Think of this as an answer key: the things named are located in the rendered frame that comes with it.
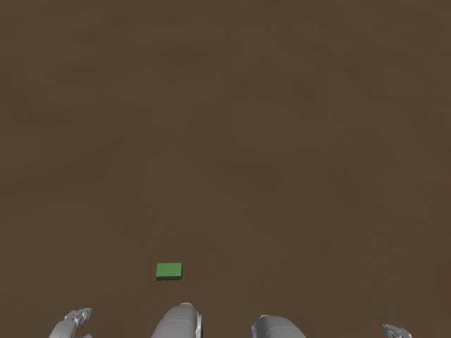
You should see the right robot hand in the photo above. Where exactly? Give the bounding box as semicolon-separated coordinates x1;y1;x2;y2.
381;324;412;338

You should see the small box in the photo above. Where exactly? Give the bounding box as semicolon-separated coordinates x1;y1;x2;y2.
156;263;183;279

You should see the left robot hand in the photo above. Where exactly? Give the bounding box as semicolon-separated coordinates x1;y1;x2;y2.
49;308;92;338

